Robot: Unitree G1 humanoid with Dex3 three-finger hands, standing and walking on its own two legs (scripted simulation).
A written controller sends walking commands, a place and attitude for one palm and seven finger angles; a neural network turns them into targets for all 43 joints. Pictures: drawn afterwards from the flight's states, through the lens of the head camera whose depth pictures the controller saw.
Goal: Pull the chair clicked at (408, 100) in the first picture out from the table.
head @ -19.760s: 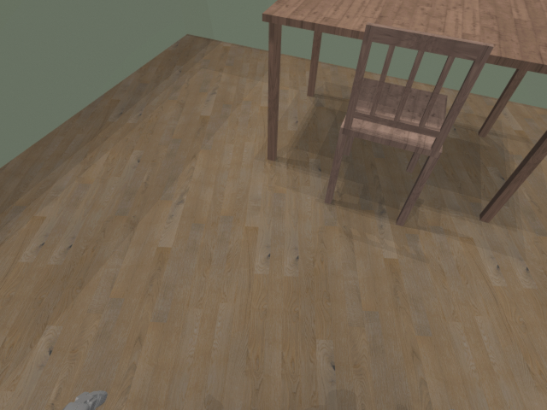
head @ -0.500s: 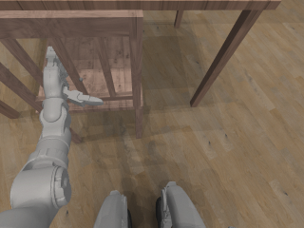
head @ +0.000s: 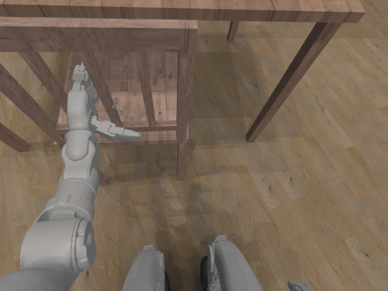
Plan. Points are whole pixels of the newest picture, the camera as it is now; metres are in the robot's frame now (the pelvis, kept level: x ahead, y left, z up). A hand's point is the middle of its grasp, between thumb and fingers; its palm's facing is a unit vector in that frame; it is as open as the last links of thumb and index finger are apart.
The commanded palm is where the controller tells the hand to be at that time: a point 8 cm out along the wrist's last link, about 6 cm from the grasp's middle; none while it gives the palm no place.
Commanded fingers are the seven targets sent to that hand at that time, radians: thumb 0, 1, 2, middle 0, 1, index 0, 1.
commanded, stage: hook a spindle and tug to test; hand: left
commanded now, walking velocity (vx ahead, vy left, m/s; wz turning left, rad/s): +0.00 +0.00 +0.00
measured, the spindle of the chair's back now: (104, 95) +0.52 +0.17 +0.01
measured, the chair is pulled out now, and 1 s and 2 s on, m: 0.00 0.00 0.04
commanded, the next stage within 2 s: step backward, pulling the chair out in 1.30 s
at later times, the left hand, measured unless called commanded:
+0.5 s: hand (117, 101) +0.49 +0.14 +0.02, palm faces +0.06 -1.00 -0.02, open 8.9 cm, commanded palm +0.46 +0.17 +0.02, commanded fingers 0.00 0.68 0.80 -0.50 -1.45 -0.50 -1.45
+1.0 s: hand (116, 103) +0.49 +0.14 +0.02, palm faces +0.05 -1.00 -0.02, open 5.0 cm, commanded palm +0.44 +0.17 +0.02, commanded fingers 0.00 0.90 0.90 -0.50 -1.45 -0.50 -1.45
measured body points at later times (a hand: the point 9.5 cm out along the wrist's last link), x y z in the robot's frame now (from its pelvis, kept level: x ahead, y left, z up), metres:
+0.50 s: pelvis +0.00 +0.00 +0.00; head +0.16 +0.01 +0.42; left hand +0.48 +0.19 +0.02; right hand +0.03 -0.26 -0.12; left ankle +0.00 +0.08 -0.62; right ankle +0.03 -0.11 -0.62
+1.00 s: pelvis +0.03 +0.00 +0.01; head +0.18 +0.01 +0.43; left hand +0.48 +0.19 +0.02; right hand +0.08 -0.26 -0.11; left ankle +0.00 +0.08 -0.62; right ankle +0.03 -0.11 -0.62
